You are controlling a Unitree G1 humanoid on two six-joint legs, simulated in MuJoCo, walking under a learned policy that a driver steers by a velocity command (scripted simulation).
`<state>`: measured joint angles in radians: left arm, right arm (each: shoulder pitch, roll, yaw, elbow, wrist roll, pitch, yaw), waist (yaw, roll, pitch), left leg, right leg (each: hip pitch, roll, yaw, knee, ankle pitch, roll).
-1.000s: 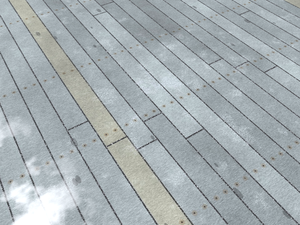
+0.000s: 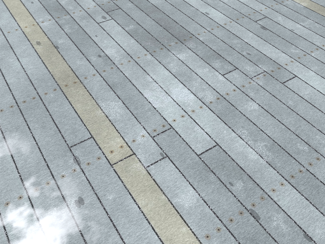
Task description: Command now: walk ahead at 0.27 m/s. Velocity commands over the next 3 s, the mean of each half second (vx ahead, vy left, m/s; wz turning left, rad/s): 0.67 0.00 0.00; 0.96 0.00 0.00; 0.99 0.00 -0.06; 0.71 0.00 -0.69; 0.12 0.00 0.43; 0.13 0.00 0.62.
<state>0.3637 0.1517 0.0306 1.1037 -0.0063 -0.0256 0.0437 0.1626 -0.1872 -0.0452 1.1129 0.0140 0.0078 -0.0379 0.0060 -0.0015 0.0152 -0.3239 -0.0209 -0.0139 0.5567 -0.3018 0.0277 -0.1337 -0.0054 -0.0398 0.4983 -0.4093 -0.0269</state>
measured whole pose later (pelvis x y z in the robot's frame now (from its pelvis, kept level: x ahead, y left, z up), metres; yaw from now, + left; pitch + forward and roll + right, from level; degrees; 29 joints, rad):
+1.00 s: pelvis +0.65 +0.04 +0.01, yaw +0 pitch +1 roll -2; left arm 0.49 0.23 0.07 1.04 0.02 -0.11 -0.02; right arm 0.12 -0.24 -0.03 0.83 -0.04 -0.06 0.05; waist 0.04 0.03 -0.01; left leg -0.74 0.16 -0.02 1.07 -0.08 0.06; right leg -0.06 0.10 -0.10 0.30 -0.26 -0.09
